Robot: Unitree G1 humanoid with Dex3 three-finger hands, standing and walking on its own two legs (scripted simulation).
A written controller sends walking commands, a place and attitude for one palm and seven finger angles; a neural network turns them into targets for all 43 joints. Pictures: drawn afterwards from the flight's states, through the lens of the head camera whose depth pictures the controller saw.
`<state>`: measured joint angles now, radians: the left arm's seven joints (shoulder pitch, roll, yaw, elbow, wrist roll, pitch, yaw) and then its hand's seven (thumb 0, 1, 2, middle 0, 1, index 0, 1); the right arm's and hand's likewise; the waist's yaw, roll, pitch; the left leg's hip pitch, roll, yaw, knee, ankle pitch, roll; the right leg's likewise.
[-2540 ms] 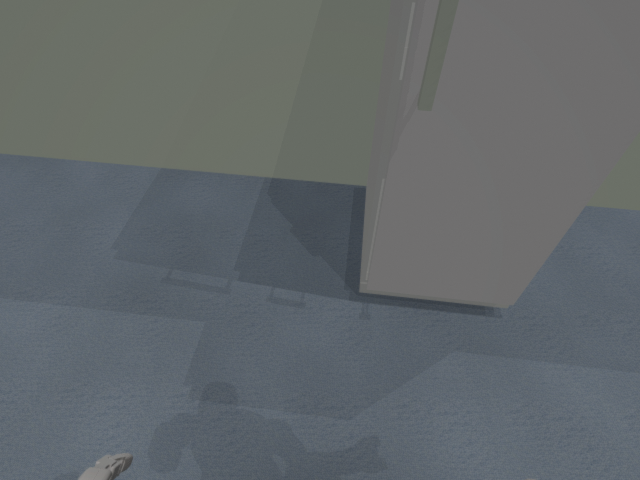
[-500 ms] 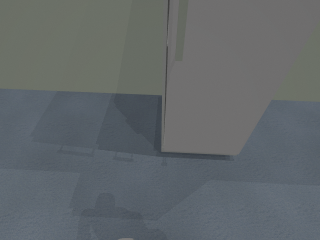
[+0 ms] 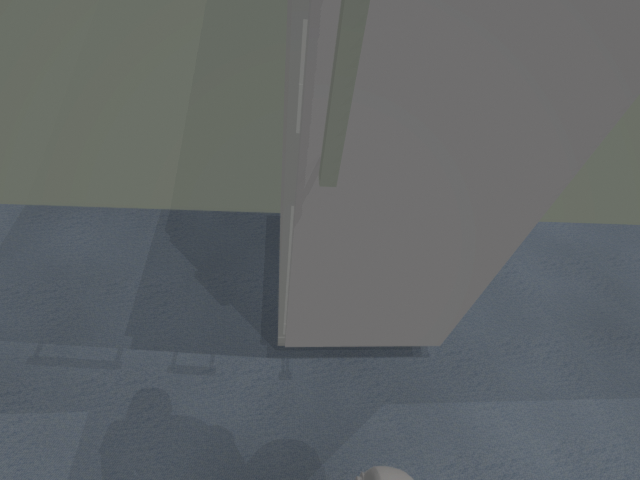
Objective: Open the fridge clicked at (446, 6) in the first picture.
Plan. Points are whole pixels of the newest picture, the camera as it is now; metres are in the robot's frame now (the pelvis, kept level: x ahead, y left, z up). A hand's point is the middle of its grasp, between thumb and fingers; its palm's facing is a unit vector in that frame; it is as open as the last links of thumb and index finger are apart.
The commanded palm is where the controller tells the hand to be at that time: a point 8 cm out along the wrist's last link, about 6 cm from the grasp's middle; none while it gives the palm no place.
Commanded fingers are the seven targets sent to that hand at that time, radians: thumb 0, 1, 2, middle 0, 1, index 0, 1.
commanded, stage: come to a stop and stand still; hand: left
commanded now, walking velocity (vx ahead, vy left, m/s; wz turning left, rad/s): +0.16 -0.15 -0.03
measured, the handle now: (344, 51) +0.55 +0.03 +0.26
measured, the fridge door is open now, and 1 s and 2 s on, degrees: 0 0 0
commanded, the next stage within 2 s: look again from close up in 1.70 s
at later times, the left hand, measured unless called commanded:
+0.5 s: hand (237, 460) +0.17 +0.12 -0.16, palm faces +0.04 -0.97 -0.24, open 7.3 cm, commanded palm none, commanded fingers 0.00 0.90 0.90 -0.20 -0.30 -0.20 -0.30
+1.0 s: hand out of the picture -0.01 +0.19 -0.18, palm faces +0.06 -0.98 -0.16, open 7.4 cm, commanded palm none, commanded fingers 0.00 0.90 0.90 -0.20 -0.30 -0.20 -0.30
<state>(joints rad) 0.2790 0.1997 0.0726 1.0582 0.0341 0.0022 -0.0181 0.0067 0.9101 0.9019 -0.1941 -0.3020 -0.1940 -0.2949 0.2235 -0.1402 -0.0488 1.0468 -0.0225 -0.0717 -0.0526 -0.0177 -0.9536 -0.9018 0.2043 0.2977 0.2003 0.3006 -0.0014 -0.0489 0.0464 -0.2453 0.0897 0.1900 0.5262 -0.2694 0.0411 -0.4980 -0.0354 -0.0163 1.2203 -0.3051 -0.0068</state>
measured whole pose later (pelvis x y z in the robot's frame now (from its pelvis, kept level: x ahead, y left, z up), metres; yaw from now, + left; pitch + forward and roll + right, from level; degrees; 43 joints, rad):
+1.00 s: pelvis +0.03 +0.00 +0.01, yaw +1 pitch +1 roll -2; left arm 0.35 0.23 0.07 1.10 0.02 0.07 0.00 0.01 0.91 0.90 -0.19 -0.30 -0.19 -0.29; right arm 0.33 -0.11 -0.02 1.06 -0.02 -0.01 -0.06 0.01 -0.91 -0.90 0.20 0.30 0.20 0.30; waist -0.01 -0.06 0.02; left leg -0.14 0.02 0.08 0.35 -0.22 0.04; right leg -0.41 0.00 0.02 0.96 -0.32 0.06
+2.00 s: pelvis +0.01 -0.04 +0.00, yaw +1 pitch -2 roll -1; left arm 0.34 0.10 -0.01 1.14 0.01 -0.02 0.04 0.01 0.91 0.90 -0.20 -0.30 -0.20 -0.30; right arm 0.28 -0.17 -0.01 1.05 -0.02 -0.01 -0.04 0.01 -0.93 -0.90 0.20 0.30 0.19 0.30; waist 0.00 0.04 0.02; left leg -0.22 0.04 0.04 0.55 -0.30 0.00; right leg -0.22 -0.01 -0.05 0.51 -0.26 0.00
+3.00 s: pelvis +0.02 -0.05 +0.00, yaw +0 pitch -1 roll +1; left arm 0.29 0.14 -0.01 1.11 0.01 -0.02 0.03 0.01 0.91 0.90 -0.20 -0.30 -0.20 -0.30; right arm 0.27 -0.15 0.01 1.12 -0.01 -0.02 -0.03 0.01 -0.92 -0.90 0.20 0.30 0.19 0.30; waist 0.00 0.01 0.04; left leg -0.18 0.03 0.06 0.47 -0.28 -0.01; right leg -0.22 -0.02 -0.03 0.50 -0.27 0.00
